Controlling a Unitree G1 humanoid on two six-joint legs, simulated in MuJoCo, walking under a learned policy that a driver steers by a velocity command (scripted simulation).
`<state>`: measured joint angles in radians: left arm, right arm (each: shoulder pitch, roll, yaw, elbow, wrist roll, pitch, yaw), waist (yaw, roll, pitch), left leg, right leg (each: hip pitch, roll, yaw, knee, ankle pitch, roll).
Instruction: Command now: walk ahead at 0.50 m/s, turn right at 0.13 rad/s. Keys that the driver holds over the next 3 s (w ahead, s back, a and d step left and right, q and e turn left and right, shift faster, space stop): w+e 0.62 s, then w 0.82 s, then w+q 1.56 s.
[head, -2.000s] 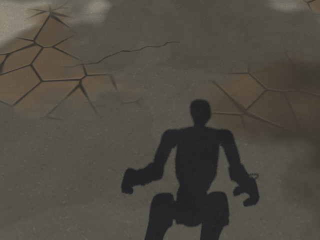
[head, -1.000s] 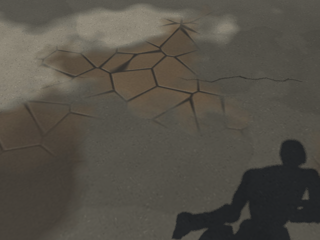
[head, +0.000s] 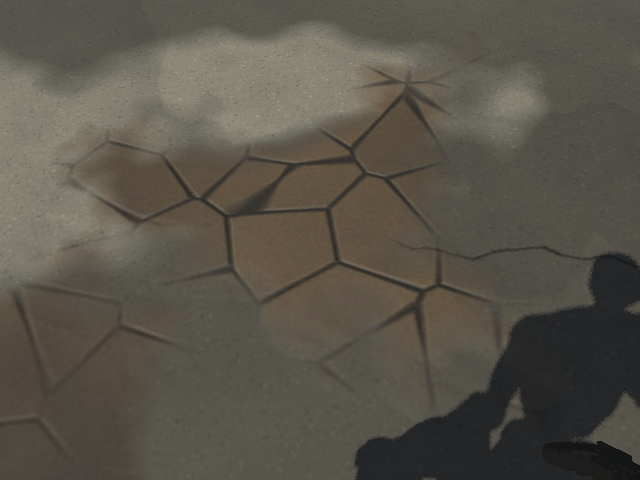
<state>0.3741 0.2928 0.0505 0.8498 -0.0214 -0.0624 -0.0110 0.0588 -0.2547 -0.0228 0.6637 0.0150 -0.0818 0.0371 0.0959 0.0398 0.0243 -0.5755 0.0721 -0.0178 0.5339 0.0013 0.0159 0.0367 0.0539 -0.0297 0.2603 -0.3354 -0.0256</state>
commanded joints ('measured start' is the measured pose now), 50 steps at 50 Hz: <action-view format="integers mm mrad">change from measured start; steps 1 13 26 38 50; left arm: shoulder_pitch -10 -77 -348 -151 17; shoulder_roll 190 59 52 97 142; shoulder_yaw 44 26 23 42 44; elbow -34 -108 -257 -206 -88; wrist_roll -4 -8 0 20 6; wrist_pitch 11 36 28 -16 -4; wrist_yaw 11 12 -53 -12 14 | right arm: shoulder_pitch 44 163 241 190 -124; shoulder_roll -141 -120 -229 -148 -93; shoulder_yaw -52 -64 -103 -62 -34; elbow -66 40 115 46 -39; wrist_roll -2 -29 8 -18 -4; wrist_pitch -26 -49 18 -20 -29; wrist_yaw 3 -24 -55 -38 -2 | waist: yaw -110 -85 -137 -113 8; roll -114 35 27 -70 -100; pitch -32 -12 41 -81 42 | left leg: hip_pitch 161 434 692 -23 -96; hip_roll -49 194 225 75 0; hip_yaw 29 -43 223 -42 0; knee -70 -389 -250 591 6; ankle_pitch -83 40 458 -278 104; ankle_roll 49 176 112 -34 -27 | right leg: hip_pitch -3 -697 -668 -186 -48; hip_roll -277 -186 -99 -243 -244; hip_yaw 149 148 -44 333 209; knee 132 871 383 -40 -37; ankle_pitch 641 139 211 452 394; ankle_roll -135 33 -57 -272 -193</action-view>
